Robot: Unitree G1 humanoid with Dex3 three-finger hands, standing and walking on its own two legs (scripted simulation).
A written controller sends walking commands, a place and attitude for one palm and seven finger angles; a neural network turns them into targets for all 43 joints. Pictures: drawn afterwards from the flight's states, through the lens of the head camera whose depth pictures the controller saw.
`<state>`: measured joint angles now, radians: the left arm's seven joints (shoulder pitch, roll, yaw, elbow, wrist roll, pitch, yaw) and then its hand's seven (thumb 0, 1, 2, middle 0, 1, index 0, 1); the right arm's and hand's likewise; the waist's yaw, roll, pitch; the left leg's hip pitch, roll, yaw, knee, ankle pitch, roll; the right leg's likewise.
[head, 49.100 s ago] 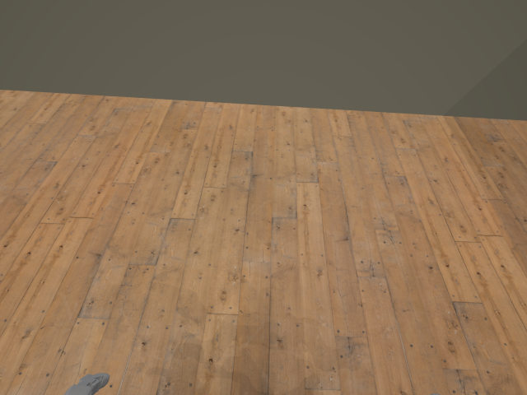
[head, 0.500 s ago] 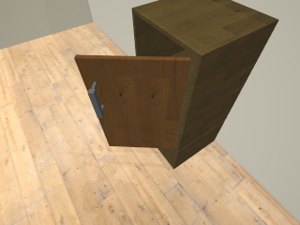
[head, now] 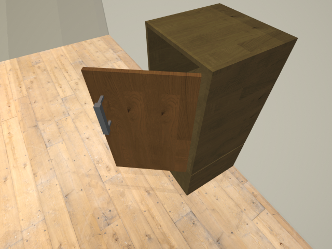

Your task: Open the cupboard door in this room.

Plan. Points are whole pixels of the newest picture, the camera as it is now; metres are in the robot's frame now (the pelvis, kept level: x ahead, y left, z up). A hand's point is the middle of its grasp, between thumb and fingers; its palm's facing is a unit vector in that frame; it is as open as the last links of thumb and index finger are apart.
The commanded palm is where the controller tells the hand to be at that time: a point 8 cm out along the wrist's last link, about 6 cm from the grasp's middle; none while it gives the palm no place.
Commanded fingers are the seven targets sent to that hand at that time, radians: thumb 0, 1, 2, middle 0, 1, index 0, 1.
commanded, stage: come to a stop and stand still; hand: left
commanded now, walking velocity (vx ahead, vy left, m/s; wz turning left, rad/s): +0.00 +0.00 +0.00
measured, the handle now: (104, 115) +0.54 +0.26 -0.05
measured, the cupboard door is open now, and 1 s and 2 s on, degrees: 53 53 53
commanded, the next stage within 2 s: look again from close up in 0.28 s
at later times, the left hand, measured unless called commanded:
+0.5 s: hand out of the picture -0.04 +0.16 -0.18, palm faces +0.03 -0.98 -0.19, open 7.4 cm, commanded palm none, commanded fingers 0.00 0.90 0.90 -0.20 -0.30 -0.20 -0.30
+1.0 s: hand out of the picture -0.07 +0.20 -0.18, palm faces +0.05 -0.99 -0.14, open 7.4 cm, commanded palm none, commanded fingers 0.00 0.90 0.90 -0.20 -0.30 -0.20 -0.30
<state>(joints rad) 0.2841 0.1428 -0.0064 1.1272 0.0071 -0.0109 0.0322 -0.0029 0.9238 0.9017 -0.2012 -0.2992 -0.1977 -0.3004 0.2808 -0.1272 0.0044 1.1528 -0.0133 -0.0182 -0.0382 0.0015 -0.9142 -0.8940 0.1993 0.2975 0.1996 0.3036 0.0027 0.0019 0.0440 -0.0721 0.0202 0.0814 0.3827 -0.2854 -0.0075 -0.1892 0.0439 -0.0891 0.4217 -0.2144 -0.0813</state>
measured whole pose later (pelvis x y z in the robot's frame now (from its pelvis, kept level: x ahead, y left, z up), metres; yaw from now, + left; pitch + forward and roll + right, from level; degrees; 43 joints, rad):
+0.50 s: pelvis -0.02 +0.00 +0.00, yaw +0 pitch -2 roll -1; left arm 0.31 0.10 0.00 1.11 0.01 -0.02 0.06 0.01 0.91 0.90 -0.20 -0.30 -0.20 -0.30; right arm 0.34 -0.12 -0.01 1.07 0.00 -0.02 -0.05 0.00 -0.91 -0.89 0.20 0.30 0.20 0.30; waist -0.03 0.04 0.07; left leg -0.19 0.04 0.07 0.52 -0.32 0.00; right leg -0.22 0.08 -0.11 0.41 -0.17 -0.08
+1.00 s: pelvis -0.04 +0.05 +0.00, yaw +1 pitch -2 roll +0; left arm 0.36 0.10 -0.01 1.10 0.02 -0.01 0.03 0.00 0.91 0.90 -0.20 -0.30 -0.20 -0.30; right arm 0.37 -0.12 0.01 1.08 -0.02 -0.02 -0.02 0.00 -0.91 -0.89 0.20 0.30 0.20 0.30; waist 0.00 -0.01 0.00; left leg -0.18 -0.08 0.11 0.45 -0.24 0.10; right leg -0.27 -0.03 -0.07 0.48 -0.17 -0.01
